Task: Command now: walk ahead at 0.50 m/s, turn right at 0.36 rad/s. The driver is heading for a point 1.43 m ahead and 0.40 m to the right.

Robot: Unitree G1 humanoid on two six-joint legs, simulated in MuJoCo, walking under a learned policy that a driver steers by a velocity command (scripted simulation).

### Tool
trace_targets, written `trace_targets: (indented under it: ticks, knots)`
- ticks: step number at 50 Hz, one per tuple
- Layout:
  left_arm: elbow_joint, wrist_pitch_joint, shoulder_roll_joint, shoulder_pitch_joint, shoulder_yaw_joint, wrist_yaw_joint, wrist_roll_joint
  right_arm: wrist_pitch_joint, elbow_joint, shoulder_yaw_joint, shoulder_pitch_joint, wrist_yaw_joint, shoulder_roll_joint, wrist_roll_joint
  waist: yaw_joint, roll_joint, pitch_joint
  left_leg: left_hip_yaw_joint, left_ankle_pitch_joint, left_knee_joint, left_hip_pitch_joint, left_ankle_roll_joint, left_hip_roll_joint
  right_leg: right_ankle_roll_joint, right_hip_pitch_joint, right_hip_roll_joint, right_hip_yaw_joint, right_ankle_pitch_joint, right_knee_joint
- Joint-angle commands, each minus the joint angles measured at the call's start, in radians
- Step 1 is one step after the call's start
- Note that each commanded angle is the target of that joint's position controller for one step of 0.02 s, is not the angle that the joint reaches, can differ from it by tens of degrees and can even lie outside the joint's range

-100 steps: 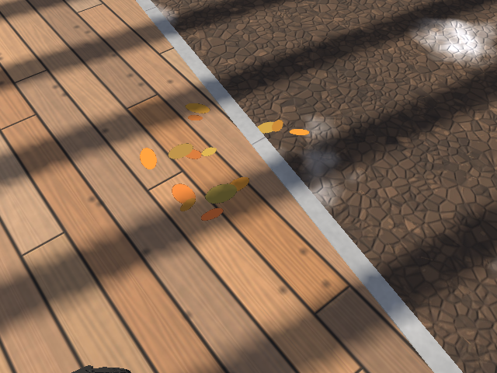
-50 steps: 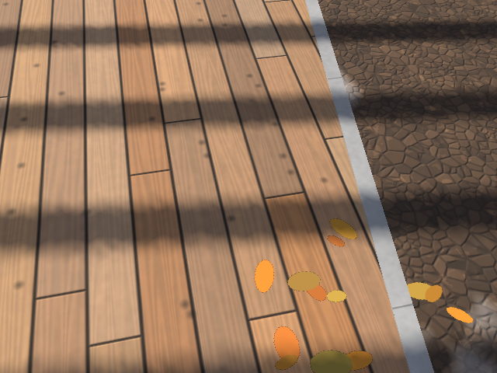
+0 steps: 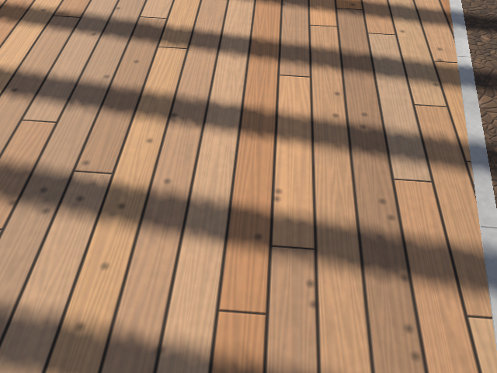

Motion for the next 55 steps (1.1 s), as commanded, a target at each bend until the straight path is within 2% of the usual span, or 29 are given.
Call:
trace_targets:
  ticks: [1, 4, 7, 9, 10, 11, 12, 13, 14, 15, 16, 18, 20, 25, 30, 32, 34, 35, 36, 37, 38, 39, 40, 42, 44, 46, 49, 52, 55]
  knots:
    - [-0.089, -0.014, 0.02, -0.116, -0.007, -0.01, 0.003, -0.019, -0.038, -0.019, -0.009, -0.008, -0.111, 0.001, -0.007, 0.101, 0.086, -0.046, 0.388, -0.089, -0.062, 0.075, 0.28, -0.009, 0.002, 0.0, -0.053, 0.092, -0.123]
    - [-0.127, -0.017, 0.02, -0.188, -0.013, -0.018, 0.006, -0.011, -0.006, -0.02, 0.04, -0.019, -0.124, -0.002, -0.027, 0.098, 0.098, -0.005, 0.514, -0.037, 0.039, 0.059, 0.303, -0.045, 0.01, 0.02, -0.109, 0.05, -0.226]
    - [-0.128, -0.015, 0.038, -0.142, -0.004, -0.012, 0.009, 0.0, 0.005, -0.025, 0.029, -0.03, -0.159, -0.007, 0.008, 0.128, 0.043, 0.045, 0.926, 0.133, 0.118, 0.035, 0.317, -0.103, 0.123, 0.097, -0.174, -0.087, -0.268]
    - [-0.086, -0.021, 0.074, 0.026, 0.016, -0.002, 0.014, 0.017, 0.004, -0.032, 0.015, -0.035, -0.188, -0.012, 0.081, 0.142, -0.062, 0.068, 1.062, 0.418, 0.103, 0.027, 0.318, -0.156, 0.32, 0.166, -0.185, -0.175, -0.308]
    - [-0.039, -0.028, 0.116, 0.185, 0.039, 0.008, 0.025, 0.021, -0.01, -0.033, -0.004, -0.034, -0.193, -0.007, 0.16, 0.104, -0.146, 0.082, 0.886, 0.659, -0.033, 0.006, 0.296, -0.199, 0.554, 0.151, -0.119, -0.15, -0.383]
    - [-0.028, -0.025, 0.235, 0.281, 0.075, 0.026, 0.03, 0.013, -0.062, -0.015, 0.014, -0.024, -0.12, 0.006, 0.171, -0.058, -0.257, 0.094, 0.353, 1.018, -0.343, -0.034, 0.208, -0.298, 0.84, -0.112, 0.246, -0.201, -0.404]
    - [-0.043, -0.016, 0.288, 0.234, 0.087, 0.024, -0.004, 0.004, -0.117, -0.017, -0.01, -0.008, -0.109, 0.01, 0.123, -0.174, -0.335, -0.071, -0.307, 1.279, -0.659, -0.071, 0.001, -0.436, 0.996, -0.292, 0.754, -0.087, -0.564]
    - [-0.038, -0.008, 0.256, 0.202, 0.085, 0.029, -0.025, -0.004, -0.132, -0.019, -0.112, -0.003, -0.137, -0.006, 0.137, -0.018, -0.221, -0.198, -0.21, 1.275, -0.762, -0.06, 0.087, -0.399, 0.927, -0.253, 0.607, -0.081, -0.582]
    - [-0.037, -0.008, 0.202, 0.152, 0.071, 0.036, -0.027, -0.017, -0.145, -0.012, -0.134, 0.001, -0.127, 0.004, 0.104, 0.026, -0.104, -0.189, -0.126, 1.193, -0.755, -0.058, 0.13, -0.36, 0.781, -0.226, 0.484, -0.028, -0.602]
    - [-0.037, -0.01, 0.154, 0.11, 0.058, 0.038, -0.023, -0.018, -0.135, -0.013, -0.124, -0.001, -0.123, 0.003, 0.055, 0.081, -0.026, -0.183, -0.098, 1.092, -0.698, -0.063, 0.161, -0.309, 0.651, -0.171, 0.394, 0.06, -0.625]
    - [-0.037, -0.015, 0.131, 0.081, 0.05, 0.042, -0.028, -0.001, -0.137, -0.013, -0.117, -0.001, -0.119, -0.015, 0.022, 0.078, 0.003, -0.185, -0.096, 1.03, -0.639, -0.078, 0.178, -0.283, 0.561, -0.123, 0.325, 0.13, -0.64]
    - [-0.043, -0.033, 0.124, 0.073, 0.044, 0.039, -0.029, 0.036, -0.133, -0.009, -0.085, 0.006, -0.101, -0.034, -0.005, 0.048, -0.018, -0.17, -0.088, 0.964, -0.567, -0.104, 0.179, -0.274, 0.492, -0.072, 0.257, 0.209, -0.656]
    - [-0.037, -0.045, 0.153, 0.097, 0.052, 0.036, -0.029, 0.053, -0.151, -0.007, -0.114, 0.011, -0.089, -0.033, -0.006, 0.032, -0.016, -0.15, -0.043, 0.885, -0.581, -0.125, 0.178, -0.271, 0.465, -0.044, 0.229, 0.215, -0.673]
    - [-0.028, -0.043, 0.164, 0.185, 0.057, 0.036, -0.028, 0.054, -0.222, 0.0, -0.323, 0.017, -0.087, -0.023, 0.072, -0.012, 0.021, -0.143, 0.154, 0.619, -0.66, -0.148, 0.163, -0.223, 0.517, -0.011, 0.246, 0.149, -0.677]
    - [-0.028, -0.038, 0.18, 0.247, 0.062, 0.047, -0.014, 0.037, -0.273, 0.007, -0.446, 0.022, -0.1, -0.011, 0.12, -0.023, 0.013, -0.151, 0.187, 0.449, -0.64, -0.13, 0.113, -0.204, 0.629, -0.037, 0.303, 0.254, -0.593]
    - [-0.043, -0.039, 0.196, 0.217, 0.066, 0.054, -0.009, 0.028, -0.274, 0.002, -0.412, 0.02, -0.123, -0.008, 0.09, -0.034, 0.007, -0.17, 0.142, 0.379, -0.544, -0.108, 0.097, -0.175, 0.626, -0.053, 0.341, 0.275, -0.55]
    - [-0.062, -0.044, 0.214, 0.157, 0.069, 0.053, -0.007, 0.017, -0.232, -0.013, -0.261, 0.008, -0.16, -0.006, 0.013, -0.034, -0.038, -0.158, 0.066, 0.317, -0.312, -0.077, 0.056, -0.136, 0.564, -0.033, 0.351, 0.367, -0.434]
    - [-0.063, -0.05, 0.2, 0.146, 0.064, 0.045, -0.015, 0.004, -0.199, -0.026, -0.132, -0.004, -0.189, -0.014, -0.056, 0.025, -0.106, -0.178, 0.078, 0.251, -0.125, -0.05, 0.084, -0.111, 0.509, 0.034, 0.302, 0.355, -0.251]
    - [-0.093, -0.06, 0.121, 0.156, 0.04, 0.037, -0.026, -0.003, -0.194, -0.044, 0.03, -0.022, -0.266, -0.037, -0.11, 0.146, -0.263, -0.408, -0.146, 0.21, 0.102, 0.001, 0.316, -0.085, 0.399, 0.102, 0.211, 0.114, 0.034]
    - [-0.126, -0.056, 0.063, 0.268, 0.028, 0.037, -0.047, 0.012, -0.2, -0.062, 0.001, -0.024, -0.346, -0.044, -0.025, 0.389, -0.319, -0.87, -0.238, 0.073, 0.253, 0.101, 0.526, -0.061, 0.101, 0.246, 0.104, -0.507, 0.25]
    - [-0.086, -0.038, 0.142, 0.262, 0.035, 0.047, -0.012, 0.024, -0.208, -0.052, -0.061, -0.018, -0.259, -0.029, 0.001, 0.227, -0.211, -0.883, -0.343, 0.071, 0.149, 0.111, 0.509, -0.069, 0.018, 0.143, 0.106, -0.451, 0.352]
    - [-0.08, -0.033, 0.148, 0.201, 0.037, 0.038, -0.003, 0.025, -0.218, -0.031, -0.113, -0.013, -0.171, -0.02, 0.001, 0.111, -0.101, -0.727, -0.298, 0.06, 0.025, 0.096, 0.456, -0.065, 0.031, 0.109, 0.1, -0.349, 0.344]
    - [-0.084, -0.032, 0.125, 0.163, 0.032, 0.029, -0.002, 0.023, -0.209, -0.02, -0.14, -0.008, -0.131, -0.02, 0.01, 0.079, -0.043, -0.584, -0.152, 0.041, -0.061, 0.081, 0.4, -0.056, 0.056, 0.082, 0.091, -0.291, 0.303]
    - [-0.084, -0.017, 0.102, 0.152, 0.026, 0.013, 0.012, 0.008, -0.18, -0.013, -0.126, -0.006, -0.114, -0.016, 0.026, 0.154, -0.016, -0.411, 0.052, 0.017, -0.133, 0.059, 0.323, -0.037, 0.101, 0.059, 0.08, -0.261, 0.252]
    - [-0.085, -0.007, 0.089, 0.148, 0.022, 0.006, 0.012, -0.014, -0.15, -0.016, -0.087, 0.005, -0.12, -0.005, 0.033, 0.162, -0.029, -0.344, 0.219, 0.011, -0.134, 0.075, 0.313, -0.028, 0.11, 0.071, 0.08, -0.242, 0.231]
    - [-0.101, -0.005, 0.083, 0.095, 0.017, 0.001, 0.013, -0.025, -0.129, -0.02, -0.068, 0.01, -0.132, 0.001, 0.034, 0.153, -0.016, -0.296, 0.257, -0.017, -0.12, 0.093, 0.316, -0.017, 0.06, 0.068, 0.081, -0.198, 0.188]
    - [-0.138, -0.009, 0.069, -0.026, 0.003, -0.006, 0.015, -0.021, -0.101, -0.022, -0.044, 0.012, -0.132, 0.003, 0.018, 0.14, 0.02, -0.222, 0.264, -0.054, -0.111, 0.098, 0.297, 0.005, 0.011, 0.049, 0.051, -0.106, 0.041]
    - [-0.167, -0.018, 0.039, -0.136, -0.02, -0.015, 0.011, -0.015, -0.073, -0.024, -0.016, 0.015, -0.138, 0.006, -0.003, 0.145, 0.031, -0.151, 0.306, -0.056, -0.132, 0.085, 0.27, 0.009, 0.09, 0.032, -0.032, -0.023, -0.152]
    - [-0.183, -0.024, 0.047, -0.196, -0.026, -0.011, 0.008, -0.007, -0.038, -0.03, 0.041, 0.015, -0.162, 0.006, -0.02, 0.151, 0.038, -0.151, 0.357, -0.028, -0.095, 0.077, 0.295, -0.015, 0.155, 0.037, -0.08, -0.04, -0.257]
Velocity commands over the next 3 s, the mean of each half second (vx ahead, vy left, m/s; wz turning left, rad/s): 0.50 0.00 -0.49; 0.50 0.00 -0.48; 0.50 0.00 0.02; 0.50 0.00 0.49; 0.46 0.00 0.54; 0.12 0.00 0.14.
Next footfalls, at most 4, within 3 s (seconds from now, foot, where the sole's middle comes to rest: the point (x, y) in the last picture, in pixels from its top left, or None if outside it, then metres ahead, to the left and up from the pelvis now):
0.20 right None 0.26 -0.11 -0.78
0.70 left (253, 337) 0.60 -0.02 -0.78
1.20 right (360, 304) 0.69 -0.33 -0.78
1.76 left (337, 212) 1.03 -0.32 -0.78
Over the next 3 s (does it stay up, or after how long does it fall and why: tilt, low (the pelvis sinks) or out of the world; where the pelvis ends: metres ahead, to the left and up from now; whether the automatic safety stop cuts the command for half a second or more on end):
stays up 1.34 -0.41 -0.01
